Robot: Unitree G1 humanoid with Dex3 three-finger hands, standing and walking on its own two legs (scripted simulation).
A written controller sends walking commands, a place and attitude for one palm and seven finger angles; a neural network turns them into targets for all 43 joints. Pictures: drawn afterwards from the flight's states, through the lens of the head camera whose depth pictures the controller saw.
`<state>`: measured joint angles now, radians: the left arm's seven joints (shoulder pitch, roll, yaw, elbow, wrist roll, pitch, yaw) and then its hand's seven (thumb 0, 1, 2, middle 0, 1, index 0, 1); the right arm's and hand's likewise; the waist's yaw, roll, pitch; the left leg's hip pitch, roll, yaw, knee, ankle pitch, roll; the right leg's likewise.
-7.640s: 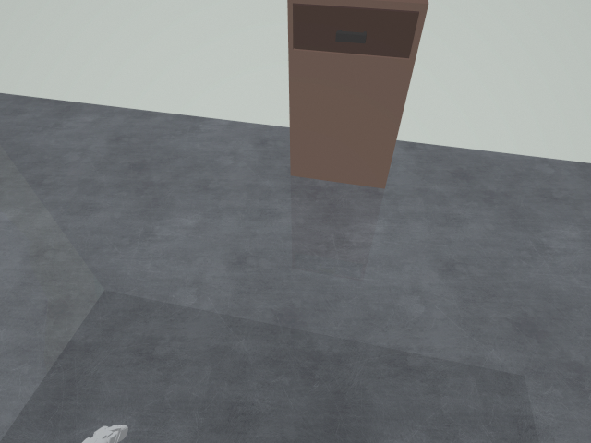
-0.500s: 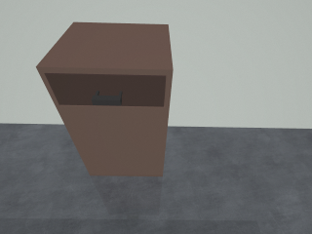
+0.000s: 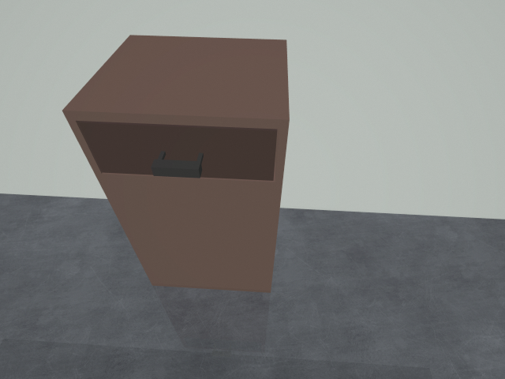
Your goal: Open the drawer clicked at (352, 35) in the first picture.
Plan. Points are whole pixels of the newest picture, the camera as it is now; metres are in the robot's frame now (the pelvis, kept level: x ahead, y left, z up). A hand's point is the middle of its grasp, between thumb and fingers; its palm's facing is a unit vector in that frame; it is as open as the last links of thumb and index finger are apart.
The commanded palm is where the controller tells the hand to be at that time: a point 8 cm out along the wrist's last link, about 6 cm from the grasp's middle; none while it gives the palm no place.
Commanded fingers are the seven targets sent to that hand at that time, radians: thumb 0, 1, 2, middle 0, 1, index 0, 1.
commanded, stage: shuffle to correct the standing spot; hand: left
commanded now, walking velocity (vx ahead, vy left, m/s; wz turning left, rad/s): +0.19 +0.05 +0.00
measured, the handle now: (179, 162) +0.58 +0.23 -0.01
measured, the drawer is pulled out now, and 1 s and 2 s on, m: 0.00 0.00 0.00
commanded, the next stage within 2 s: come to a stop and stand still in 0.08 s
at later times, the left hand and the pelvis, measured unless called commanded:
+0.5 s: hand out of the picture +0.11 +0.19 -0.17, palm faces +0.00 -0.97 -0.23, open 7.3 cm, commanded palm none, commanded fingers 0.00 0.90 0.90 -0.20 -0.30 -0.20 -0.30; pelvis +0.08 +0.01 +0.00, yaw -2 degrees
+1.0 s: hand out of the picture +0.07 +0.17 -0.17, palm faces +0.07 -0.98 -0.19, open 7.4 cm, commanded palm none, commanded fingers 0.00 0.90 0.90 -0.20 -0.30 -0.20 -0.30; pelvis +0.03 -0.01 +0.00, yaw -1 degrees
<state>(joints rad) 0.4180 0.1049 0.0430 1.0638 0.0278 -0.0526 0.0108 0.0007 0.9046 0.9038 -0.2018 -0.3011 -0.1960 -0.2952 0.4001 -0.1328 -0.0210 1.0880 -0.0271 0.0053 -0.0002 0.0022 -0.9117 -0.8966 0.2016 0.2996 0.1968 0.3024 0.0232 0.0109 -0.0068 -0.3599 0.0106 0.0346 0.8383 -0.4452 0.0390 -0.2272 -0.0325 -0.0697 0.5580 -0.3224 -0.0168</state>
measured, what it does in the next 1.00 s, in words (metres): steps on the spot: left foot, then right foot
